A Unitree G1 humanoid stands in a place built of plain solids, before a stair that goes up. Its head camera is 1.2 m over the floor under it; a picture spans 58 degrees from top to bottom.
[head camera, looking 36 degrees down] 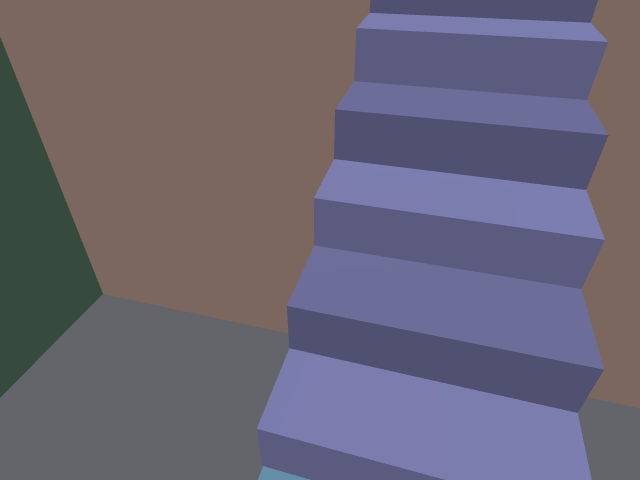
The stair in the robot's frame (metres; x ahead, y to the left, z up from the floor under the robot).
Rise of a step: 0.18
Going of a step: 0.23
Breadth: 0.78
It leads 15 degrees to the right of straight ahead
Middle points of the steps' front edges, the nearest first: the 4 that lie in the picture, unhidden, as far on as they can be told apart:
0.74 -0.28 0.37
1.00 -0.36 0.55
1.24 -0.42 0.73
1.52 -0.50 0.92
